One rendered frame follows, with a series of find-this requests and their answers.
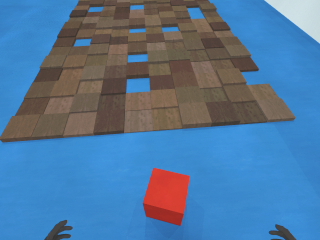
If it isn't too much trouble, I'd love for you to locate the right robot hand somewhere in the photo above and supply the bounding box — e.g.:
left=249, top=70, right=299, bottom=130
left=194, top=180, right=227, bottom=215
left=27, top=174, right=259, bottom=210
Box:
left=269, top=224, right=296, bottom=240

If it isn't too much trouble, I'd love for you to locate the carton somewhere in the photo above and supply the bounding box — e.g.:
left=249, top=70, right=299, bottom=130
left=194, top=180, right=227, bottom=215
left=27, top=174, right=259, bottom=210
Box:
left=142, top=167, right=190, bottom=226

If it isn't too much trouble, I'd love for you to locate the left robot hand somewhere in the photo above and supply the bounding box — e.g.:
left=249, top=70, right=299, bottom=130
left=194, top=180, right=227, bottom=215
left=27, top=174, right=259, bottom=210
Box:
left=44, top=220, right=73, bottom=240

